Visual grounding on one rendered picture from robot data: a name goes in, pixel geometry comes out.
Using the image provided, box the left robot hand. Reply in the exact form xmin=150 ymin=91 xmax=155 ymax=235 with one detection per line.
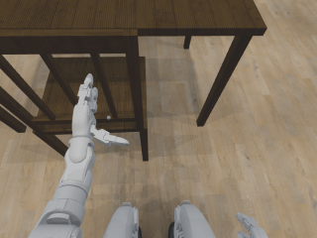
xmin=71 ymin=73 xmax=130 ymax=147

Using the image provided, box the robot left thigh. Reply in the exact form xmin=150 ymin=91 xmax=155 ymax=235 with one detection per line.
xmin=103 ymin=205 xmax=139 ymax=238

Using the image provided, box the robot left forearm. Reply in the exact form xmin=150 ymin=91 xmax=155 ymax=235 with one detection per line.
xmin=28 ymin=136 xmax=96 ymax=238

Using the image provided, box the right robot shin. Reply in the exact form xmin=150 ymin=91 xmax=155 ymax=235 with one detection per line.
xmin=173 ymin=200 xmax=191 ymax=238

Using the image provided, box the robot left upper arm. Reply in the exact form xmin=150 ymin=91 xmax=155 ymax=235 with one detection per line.
xmin=30 ymin=224 xmax=82 ymax=238

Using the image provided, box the right robot hand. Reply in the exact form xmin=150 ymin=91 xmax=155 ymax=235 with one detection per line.
xmin=236 ymin=212 xmax=268 ymax=238

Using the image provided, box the table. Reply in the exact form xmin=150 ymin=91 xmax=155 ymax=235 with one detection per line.
xmin=0 ymin=0 xmax=267 ymax=133

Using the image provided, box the chair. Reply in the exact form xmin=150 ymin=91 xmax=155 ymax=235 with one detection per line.
xmin=0 ymin=29 xmax=149 ymax=162

